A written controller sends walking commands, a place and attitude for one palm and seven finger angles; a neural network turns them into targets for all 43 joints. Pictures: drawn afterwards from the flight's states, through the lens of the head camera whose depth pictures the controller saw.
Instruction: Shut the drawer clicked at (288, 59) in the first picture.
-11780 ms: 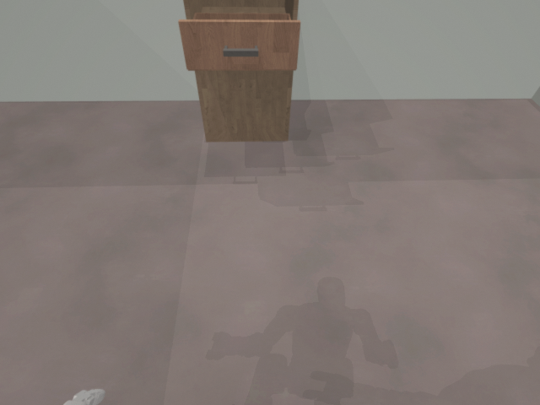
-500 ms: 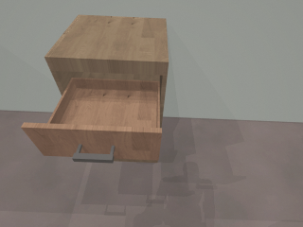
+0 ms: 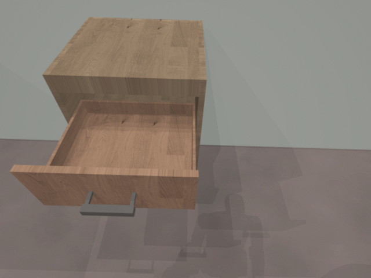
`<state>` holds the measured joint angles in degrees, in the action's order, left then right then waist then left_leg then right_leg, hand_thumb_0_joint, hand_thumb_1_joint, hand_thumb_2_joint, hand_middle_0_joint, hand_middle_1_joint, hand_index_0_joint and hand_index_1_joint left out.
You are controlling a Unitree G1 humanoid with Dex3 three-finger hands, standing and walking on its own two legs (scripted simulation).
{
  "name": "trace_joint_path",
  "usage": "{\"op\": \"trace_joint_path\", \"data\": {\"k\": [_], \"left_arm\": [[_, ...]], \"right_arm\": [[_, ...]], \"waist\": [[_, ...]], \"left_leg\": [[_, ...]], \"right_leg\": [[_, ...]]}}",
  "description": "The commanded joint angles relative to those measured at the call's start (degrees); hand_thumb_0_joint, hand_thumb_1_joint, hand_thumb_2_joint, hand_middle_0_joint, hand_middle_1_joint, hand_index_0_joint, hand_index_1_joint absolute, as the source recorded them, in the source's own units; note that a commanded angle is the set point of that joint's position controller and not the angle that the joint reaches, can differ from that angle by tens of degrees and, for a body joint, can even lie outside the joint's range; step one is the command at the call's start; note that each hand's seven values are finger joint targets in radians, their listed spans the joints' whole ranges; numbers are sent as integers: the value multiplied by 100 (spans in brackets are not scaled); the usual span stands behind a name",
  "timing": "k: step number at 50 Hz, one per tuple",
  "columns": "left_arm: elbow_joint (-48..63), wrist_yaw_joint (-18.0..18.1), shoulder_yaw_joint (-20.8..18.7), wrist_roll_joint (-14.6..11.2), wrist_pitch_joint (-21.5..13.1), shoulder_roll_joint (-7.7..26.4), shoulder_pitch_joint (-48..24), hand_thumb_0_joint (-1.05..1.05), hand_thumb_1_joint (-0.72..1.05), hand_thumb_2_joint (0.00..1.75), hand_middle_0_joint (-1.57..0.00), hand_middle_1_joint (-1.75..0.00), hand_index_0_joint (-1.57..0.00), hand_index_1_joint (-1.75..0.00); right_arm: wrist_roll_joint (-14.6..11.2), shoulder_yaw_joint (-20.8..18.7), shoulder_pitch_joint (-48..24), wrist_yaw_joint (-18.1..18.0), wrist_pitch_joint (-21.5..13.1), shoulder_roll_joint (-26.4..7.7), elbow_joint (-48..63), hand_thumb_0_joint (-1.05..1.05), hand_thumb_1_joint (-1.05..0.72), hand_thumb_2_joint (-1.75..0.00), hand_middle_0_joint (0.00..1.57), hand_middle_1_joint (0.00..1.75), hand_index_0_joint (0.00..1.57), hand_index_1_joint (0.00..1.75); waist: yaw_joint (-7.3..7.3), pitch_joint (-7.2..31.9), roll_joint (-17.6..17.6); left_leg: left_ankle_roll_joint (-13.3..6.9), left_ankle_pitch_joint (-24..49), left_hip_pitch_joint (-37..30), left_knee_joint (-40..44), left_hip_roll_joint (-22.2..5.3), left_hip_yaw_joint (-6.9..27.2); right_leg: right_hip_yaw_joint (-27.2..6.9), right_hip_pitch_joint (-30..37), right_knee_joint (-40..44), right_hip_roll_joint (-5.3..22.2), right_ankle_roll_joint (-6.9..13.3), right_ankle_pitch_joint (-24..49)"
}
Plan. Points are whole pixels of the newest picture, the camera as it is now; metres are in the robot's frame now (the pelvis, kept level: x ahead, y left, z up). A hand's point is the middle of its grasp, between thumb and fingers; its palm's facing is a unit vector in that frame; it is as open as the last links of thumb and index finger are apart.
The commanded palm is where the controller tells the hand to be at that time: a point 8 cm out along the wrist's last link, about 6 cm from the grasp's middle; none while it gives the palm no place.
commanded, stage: come to a stop and stand still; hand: left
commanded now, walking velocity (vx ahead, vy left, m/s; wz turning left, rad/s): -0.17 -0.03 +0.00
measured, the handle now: (110, 202) +0.31 +0.21 -0.07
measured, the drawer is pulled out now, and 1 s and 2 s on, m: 0.30 0.30 0.30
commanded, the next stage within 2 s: look again from close up in 0.88 s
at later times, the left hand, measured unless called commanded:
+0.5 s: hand out of the picture +0.01 +0.18 -0.17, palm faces +0.00 -0.98 -0.22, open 7.3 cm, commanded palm none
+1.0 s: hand out of the picture -0.06 +0.17 -0.16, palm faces +0.00 -0.98 -0.22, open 7.4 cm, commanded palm none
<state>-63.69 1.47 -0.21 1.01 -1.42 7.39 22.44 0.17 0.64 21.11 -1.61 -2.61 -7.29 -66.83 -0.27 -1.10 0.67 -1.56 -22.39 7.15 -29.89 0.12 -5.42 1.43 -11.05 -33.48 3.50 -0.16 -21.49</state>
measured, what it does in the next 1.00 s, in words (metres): stands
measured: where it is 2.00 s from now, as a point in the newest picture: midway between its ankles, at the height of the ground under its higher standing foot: outside the picture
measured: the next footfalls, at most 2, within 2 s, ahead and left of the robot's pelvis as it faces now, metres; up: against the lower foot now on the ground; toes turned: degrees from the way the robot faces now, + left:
none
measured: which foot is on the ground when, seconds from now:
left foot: down 0.00-1.00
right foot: down 0.00-1.00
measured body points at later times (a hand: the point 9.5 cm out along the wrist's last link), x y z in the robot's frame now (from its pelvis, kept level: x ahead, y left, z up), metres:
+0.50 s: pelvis -0.03 +0.00 +0.00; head +0.00 +0.00 +0.45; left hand +0.01 +0.23 -0.15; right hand +0.02 -0.24 -0.15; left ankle -0.07 +0.10 -0.73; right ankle -0.05 -0.14 -0.73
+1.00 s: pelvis -0.05 -0.01 +0.01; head -0.03 -0.02 +0.46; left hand -0.06 +0.22 -0.14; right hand -0.07 -0.23 -0.16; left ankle -0.07 +0.10 -0.73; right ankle -0.05 -0.14 -0.73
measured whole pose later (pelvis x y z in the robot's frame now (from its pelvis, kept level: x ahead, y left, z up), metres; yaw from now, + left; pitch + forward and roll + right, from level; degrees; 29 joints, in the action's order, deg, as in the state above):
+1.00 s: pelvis -0.05 -0.01 +0.01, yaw +0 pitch -1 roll +1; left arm -61.9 1.5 1.0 0.6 0.1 9.4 18.6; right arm 0.2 1.2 18.4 -0.9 -0.7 -9.9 -62.8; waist -0.2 -2.6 -0.8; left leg -1.1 -16.3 9.8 -26.6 0.0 -4.9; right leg 1.1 -13.1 -28.8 3.1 -1.5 -15.1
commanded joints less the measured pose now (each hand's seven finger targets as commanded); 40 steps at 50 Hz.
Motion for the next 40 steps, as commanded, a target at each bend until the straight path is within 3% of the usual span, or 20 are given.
{"op": "trace_joint_path", "data": {"k": [1,4,6,11,14,17,18,19,20,21,22,23,24,25,27,29,31,32,35,40], "left_arm": [[154,106,-67,-27,-108,404,459,0,90,90,-20,-30,-20,-30],[113,183,-85,-69,-113,542,462,0,90,90,-20,-30,-20,-30],[204,194,-67,-95,-93,540,239,0,90,90,-20,-30,-20,-30],[389,194,-108,-75,24,552,-29,0,90,90,-20,-30,-20,-30],[475,194,-120,-60,6,643,-35,0,90,90,-20,-30,-20,-30],[509,189,-98,-55,6,709,-101,0,90,90,-20,-30,-20,-30],[293,361,-156,42,-90,1077,106,0,90,90,-20,-30,-20,-30],[577,326,-215,33,-125,1157,85,0,90,90,-20,-30,-20,-30],[620,281,-112,3,-145,1079,-181,0,90,90,-20,-30,-20,-30],[773,218,-113,-3,-114,1107,-469,0,90,90,-20,-30,-20,-30],[852,193,-98,-47,-84,1047,-464,0,90,90,-20,-30,-20,-30],[866,185,-84,-62,-51,965,-437,0,90,90,-20,-30,-20,-30],[847,180,-65,-58,4,935,-456,0,90,90,-20,-30,-20,-30],[840,172,-52,-48,57,908,-469,0,90,90,-20,-30,-20,-30],[825,137,-22,-27,128,886,-528,0,90,90,-20,-30,-20,-30],[834,98,-6,-17,152,910,-609,0,90,90,-20,-30,-20,-30],[853,66,-5,-7,173,949,-617,0,90,90,-20,-30,-20,-30],[860,61,-10,-4,172,967,-567,0,90,90,-20,-30,-20,-30],[841,46,-8,6,157,947,-462,0,90,90,-20,-30,-20,-30],[743,38,-5,-9,107,902,-340,0,90,90,-20,-30,-20,-30]], "right_arm": [[8,-78,393,-92,-28,-535,114,0,-90,-90,20,30,20,30],[-10,-77,339,-128,28,-493,172,0,-90,-90,20,30,20,30],[-20,-105,320,-142,42,-518,184,0,-90,-90,20,30,20,30],[-36,-163,58,-136,109,-579,296,0,-90,-90,20,30,20,30],[-26,-173,10,-106,117,-615,357,0,-90,-90,20,30,20,30],[-18,-160,-44,-72,97,-639,365,0,-90,-90,20,30,20,30],[-44,-283,-701,-12,113,-1057,914,0,-90,-90,20,30,20,30],[11,-259,-417,47,114,-750,1158,0,-90,-90,20,30,20,30],[-11,-230,-429,48,125,-644,1177,0,-90,-90,20,30,20,30],[23,-239,-258,85,127,-626,1168,0,-90,-90,20,30,20,30],[52,-240,-222,65,97,-789,1144,0,-90,-90,20,30,20,30],[69,-247,-229,32,91,-869,1154,0,-90,-90,20,30,20,30],[69,-234,-292,12,101,-910,1182,0,-90,-90,20,30,20,30],[61,-220,-381,2,126,-929,1226,0,-90,-90,20,30,20,30],[56,-180,-534,6,170,-924,1293,0,-90,-90,20,30,20,30],[53,-160,-532,43,184,-940,1322,0,-90,-90,20,30,20,30],[62,-138,-471,65,176,-939,1294,0,-90,-90,20,30,20,30],[66,-135,-472,78,177,-973,1268,0,-90,-90,20,30,20,30],[67,-140,-422,98,180,-984,1226,0,-90,-90,20,30,20,30],[53,-107,-272,95,131,-944,1042,0,-90,-90,20,30,20,30]], "waist": [[60,-313,-88],[30,-70,300],[-15,-22,76],[22,-154,-169],[27,102,-12],[30,227,-210],[179,-233,647],[48,211,875],[-61,412,678],[-156,863,59],[-97,943,-375],[-53,847,-541],[-19,608,-731],[7,296,-817],[49,-350,-465],[4,-600,-130],[-8,-772,-412],[29,-751,-335],[27,-692,-17],[28,-427,12]], "left_leg": [[-217,3990,20,167,-596,476],[-8,3887,102,206,-489,361],[20,4472,-169,453,-560,406],[-45,4566,-475,731,-774,523],[-23,4049,-502,748,-739,540],[-20,4020,-522,826,-694,522],[191,4025,431,-713,-755,298],[121,1512,863,-492,-390,416],[121,414,851,-139,-327,386],[100,1029,508,315,-268,307],[19,2186,218,185,-480,530],[-36,3203,63,68,-682,613],[-69,3591,43,105,-769,705],[-103,3388,196,203,-805,737],[-133,2231,687,454,-751,797],[-105,1048,890,690,-627,791],[-117,289,1055,1017,-600,862],[-121,-39,1137,1088,-592,897],[-120,-375,1113,1152,-535,871],[-117,136,829,1088,-524,792]], "right_leg": [[-158,28,109,190,450,3209],[-210,528,58,492,350,5323],[-174,433,63,449,264,5238],[-269,94,476,309,224,3427],[-341,273,626,398,257,3727],[-289,404,688,395,224,3561],[-357,133,904,536,-21,5149],[-622,793,563,803,236,5583],[-602,727,486,934,347,5155],[-540,831,129,788,391,4788],[-387,549,12,517,287,3775],[-266,317,38,349,263,3138],[-152,131,97,258,244,2437],[-104,10,235,170,217,1817],[-197,-176,530,104,194,1161],[-308,-354,731,132,191,718],[-358,-463,827,86,198,239],[-342,-407,845,78,189,112],[-421,-477,957,120,197,-100],[-437,-405,996,194,195,237]]}}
